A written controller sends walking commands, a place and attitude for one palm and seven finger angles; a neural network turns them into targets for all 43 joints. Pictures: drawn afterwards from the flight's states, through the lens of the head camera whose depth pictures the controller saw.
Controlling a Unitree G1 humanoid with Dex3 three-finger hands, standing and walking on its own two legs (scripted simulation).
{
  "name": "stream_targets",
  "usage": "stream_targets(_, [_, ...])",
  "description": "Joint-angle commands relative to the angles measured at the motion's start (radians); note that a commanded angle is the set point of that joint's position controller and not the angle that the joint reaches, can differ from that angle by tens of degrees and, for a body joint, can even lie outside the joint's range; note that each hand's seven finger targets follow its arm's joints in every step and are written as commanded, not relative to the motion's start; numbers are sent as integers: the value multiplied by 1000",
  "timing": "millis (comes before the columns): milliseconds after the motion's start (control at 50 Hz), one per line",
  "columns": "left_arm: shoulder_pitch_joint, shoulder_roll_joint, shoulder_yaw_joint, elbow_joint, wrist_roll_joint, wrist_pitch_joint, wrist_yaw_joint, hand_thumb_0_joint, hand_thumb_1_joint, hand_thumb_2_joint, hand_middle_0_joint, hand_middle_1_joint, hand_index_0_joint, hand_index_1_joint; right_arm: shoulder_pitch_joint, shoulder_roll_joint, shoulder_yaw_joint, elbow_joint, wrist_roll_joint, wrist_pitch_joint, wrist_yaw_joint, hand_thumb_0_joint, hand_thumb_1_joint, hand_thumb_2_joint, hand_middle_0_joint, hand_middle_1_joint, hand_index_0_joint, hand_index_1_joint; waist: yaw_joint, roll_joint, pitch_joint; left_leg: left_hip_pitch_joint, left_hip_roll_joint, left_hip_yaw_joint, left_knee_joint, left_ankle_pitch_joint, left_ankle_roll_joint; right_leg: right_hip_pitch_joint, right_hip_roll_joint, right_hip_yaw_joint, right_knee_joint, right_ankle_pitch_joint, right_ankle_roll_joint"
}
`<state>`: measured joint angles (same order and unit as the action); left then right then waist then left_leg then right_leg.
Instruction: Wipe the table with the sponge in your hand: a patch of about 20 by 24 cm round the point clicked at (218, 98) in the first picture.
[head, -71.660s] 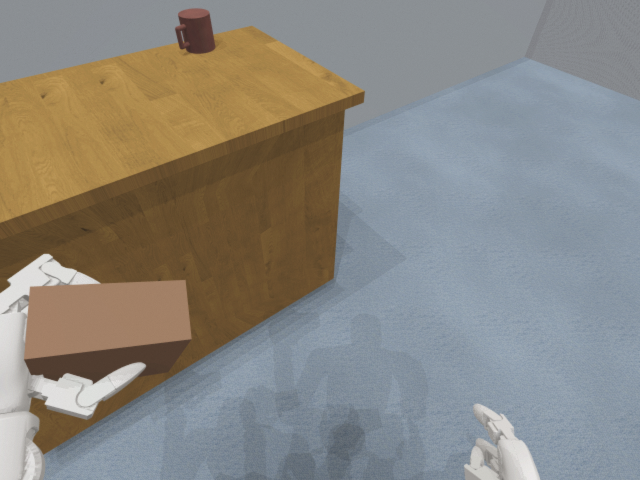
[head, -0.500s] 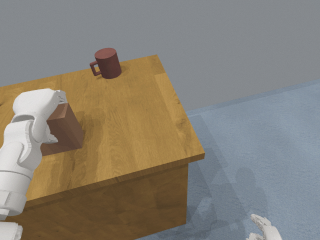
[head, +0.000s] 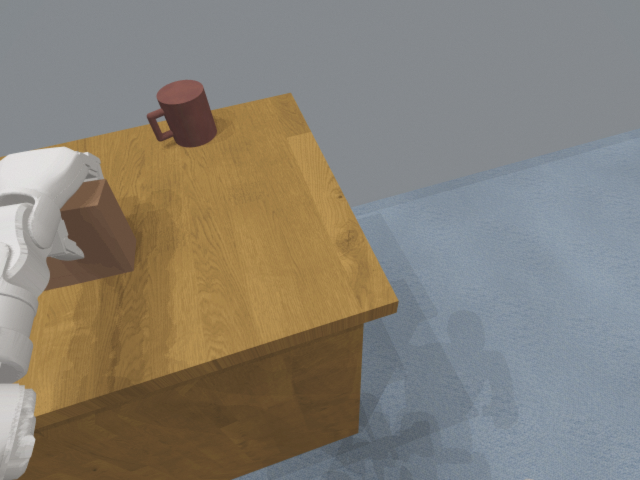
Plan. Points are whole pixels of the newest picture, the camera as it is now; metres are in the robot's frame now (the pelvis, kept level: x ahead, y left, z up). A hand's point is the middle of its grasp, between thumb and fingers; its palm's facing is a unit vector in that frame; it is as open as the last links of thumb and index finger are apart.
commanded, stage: wipe forward along the first lane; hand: left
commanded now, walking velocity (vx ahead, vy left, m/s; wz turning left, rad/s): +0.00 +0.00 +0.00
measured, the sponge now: (76, 247) +0.37 +0.35 +0.09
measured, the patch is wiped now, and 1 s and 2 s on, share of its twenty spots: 0.30 0.35 0.55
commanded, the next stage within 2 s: slide across to the middle lane in 0.34 s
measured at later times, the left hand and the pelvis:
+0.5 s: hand (63, 187) +0.43 +0.37 +0.15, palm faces -0.14 +0.04 -0.99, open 9.9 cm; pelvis +0.01 +0.02 +0.00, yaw +0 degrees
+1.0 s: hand (108, 167) +0.46 +0.32 +0.15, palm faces -0.03 +0.01 -1.00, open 9.9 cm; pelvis +0.03 +0.04 +0.00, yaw +1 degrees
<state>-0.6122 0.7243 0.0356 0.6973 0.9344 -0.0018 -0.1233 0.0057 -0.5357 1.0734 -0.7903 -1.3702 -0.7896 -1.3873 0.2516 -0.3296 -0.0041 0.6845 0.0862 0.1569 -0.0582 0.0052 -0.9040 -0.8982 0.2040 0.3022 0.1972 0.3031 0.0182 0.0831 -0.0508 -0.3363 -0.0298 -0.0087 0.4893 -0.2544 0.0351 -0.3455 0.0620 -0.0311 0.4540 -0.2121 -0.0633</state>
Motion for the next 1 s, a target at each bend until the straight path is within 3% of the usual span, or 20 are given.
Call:
stream_targets(0, [-237, 252, 53, -2, 28, 8, 29, 0, 100, 1300, -1200, -1600, -1200, -1600, -31, -133, -44, -112, 0, -27, -7, 0, -900, -900, 200, 300, 200, 300, -14, -134, -180, -17, -23, 0, -47, 121, 40, 148, -43, 73, -71, 140, 9])
stream_targets(40, [-298, 233, 24, 10, 30, 1, 30, 0, 100, 1300, -1200, -1600, -1200, -1600, -23, -132, -44, -106, -1, -29, -9, 0, -900, -900, 200, 300, 200, 300, -26, -127, -191, -6, -21, 0, -44, 133, 41, 140, -44, 73, -68, 151, 8])
stream_targets(100, [-325, 267, 35, 59, 42, -4, 29, 0, 100, 1300, -1200, -1600, -1200, -1600, -6, -136, -42, -99, 1, -26, -10, 0, -900, -900, 200, 300, 200, 300, -32, -148, -192, -25, -21, 3, -45, 118, 41, 145, -44, 76, -72, 144, 11])
stream_targets(120, [-343, 283, 47, 63, 46, -9, 26, 0, 100, 1300, -1200, -1600, -1200, -1600, -8, -135, -41, -101, 2, -26, -10, 0, -900, -900, 200, 300, 200, 300, -28, -119, -196, -21, -21, -4, -54, 128, 40, 136, -42, 73, -74, 143, 4])
stream_targets(140, [-369, 250, 6, 72, 51, -10, 24, 0, 100, 1300, -1200, -1600, -1200, -1600, -1, -133, -40, -96, 1, -25, -11, 0, -900, -900, 200, 300, 200, 300, -40, -115, -182, -12, -22, -1, -49, 125, 41, 118, -41, 67, -75, 132, 7])
stream_targets(220, [-418, 264, 10, 92, 63, -25, 24, 0, 100, 1300, -1200, -1600, -1200, -1600, 16, -133, -39, -99, 1, -28, -11, 0, -900, -900, 200, 300, 200, 300, -40, -89, -199, -1, -17, -12, -58, 131, 37, 98, -37, 65, -79, 120, -1])
stream_targets(280, [-424, 270, 9, 123, 63, -33, 28, 0, 100, 1300, -1200, -1600, -1200, -1600, 37, -138, -42, -93, -2, -26, -14, 0, -900, -900, 200, 300, 200, 300, -44, -117, -212, 2, -16, -7, -50, 137, 38, 104, -37, 63, -80, 129, 4])
stream_targets(320, [-466, 325, 45, 139, 66, -42, 29, 0, 100, 1300, -1200, -1600, -1200, -1600, 45, -144, -39, -89, -2, -27, -18, 0, -900, -900, 200, 300, 200, 300, -44, -113, -220, -12, -14, -12, -56, 146, 36, 109, -37, 65, -78, 141, -1])
stream_targets(340, [-467, 312, 27, 163, 73, -42, 30, 0, 100, 1300, -1200, -1600, -1200, -1600, 57, -144, -40, -83, -2, -24, -18, 0, -900, -900, 200, 300, 200, 300, -50, -123, -214, -11, -15, -12, -52, 153, 36, 100, -35, 59, -74, 141, 2])
stream_targets(420, [-481, 313, 27, 163, 81, -54, 30, 0, 100, 1300, -1200, -1600, -1200, -1600, 66, -144, -44, -82, -4, -22, -16, 0, -900, -900, 200, 300, 200, 300, -46, -75, -244, 19, -9, -14, -52, 199, 31, 93, -34, 61, -74, 167, -7])
stream_targets(460, [-465, 243, -21, 136, 68, -55, 29, 0, 100, 1300, -1200, -1600, -1200, -1600, 66, -137, -48, -85, -5, -20, -10, 0, -900, -900, 200, 300, 200, 300, -50, -77, -248, 51, -5, -14, -47, 216, 31, 88, -34, 57, -77, 172, -2])
stream_targets(520, [-506, 202, -34, 42, 43, -71, 32, 0, 100, 1300, -1200, -1600, -1200, -1600, 52, -126, -50, -90, -4, -25, -9, 0, -900, -900, 200, 300, 200, 300, -46, -37, -284, 112, 2, -35, -61, 272, 20, 83, -32, 50, -80, 179, -11])
stream_targets(560, [-480, 176, -38, 25, 20, -65, 46, 0, 100, 1300, -1200, -1600, -1200, -1600, 50, -126, -56, -78, -5, -25, -8, 0, -900, -900, 200, 300, 200, 300, -46, -48, -279, 143, 5, -38, -59, 285, 18, 81, -31, 45, -85, 174, -7])
stream_targets(600, [-500, 155, -44, 10, 0, -51, 61, 0, 100, 1300, -1200, -1600, -1200, -1600, 35, -124, -55, -70, -2, -29, -7, 0, -900, -900, 200, 300, 200, 300, -48, -72, -258, 142, 7, -43, -71, 271, 14, 82, -33, 40, -92, 161, -5])
stream_targets(620, [-488, 162, -25, -3, -11, -43, 64, 0, 100, 1300, -1200, -1600, -1200, -1600, 20, -123, -53, -74, -1, -35, -8, 0, -900, -900, 200, 300, 200, 300, -35, -61, -271, 149, 5, -48, -80, 296, 12, 91, -32, 41, -92, 174, -10])
stream_targets(680, [-521, 148, -52, -3, -1, 7, 76, 0, 100, 1300, -1200, -1600, -1200, -1600, 10, -125, -50, -56, -2, -34, -5, 0, -900, -900, 200, 300, 200, 300, -44, -65, -250, 159, 5, -46, -85, 294, 5, 94, -34, 33, -95, 169, -4])
stream_targets(740, [-568, 107, -86, -108, 3, 35, 75, 0, 100, 1300, -1200, -1600, -1200, -1600, -13, -116, -49, -64, -6, -43, 0, 0, -900, -900, 200, 300, 200, 300, -43, -20, -306, 236, 11, -65, -78, 408, -16, 103, -33, 25, -80, 217, -13])
stream_targets(840, [-535, 109, -65, -163, -1, 124, 74, 0, 100, 1300, -1200, -1600, -1200, -1600, -57, -112, -39, -77, -12, -37, 13, 0, -900, -900, 200, 300, 200, 300, -24, -45, -316, 259, 17, -73, -73, 533, -32, 145, -35, 13, -73, 283, -10])
stream_targets(880, [-595, 126, -70, -190, 18, 162, 74, 0, 100, 1300, -1200, -1600, -1200, -1600, -70, -111, -31, -77, -12, -34, 15, 0, -900, -900, 200, 300, 200, 300, -29, -26, -327, 266, 15, -73, -75, 556, -41, 152, -35, 9, -70, 293, -11])
stream_targets(980, [-585, 70, -103, -213, 29, 226, 62, 0, 100, 1300, -1200, -1600, -1200, -1600, -90, -100, -25, -94, -18, -35, 21, 0, -900, -900, 200, 300, 200, 300, -22, -31, -371, 298, 19, -75, -58, 656, -51, 172, -38, 4, -59, 339, -10])
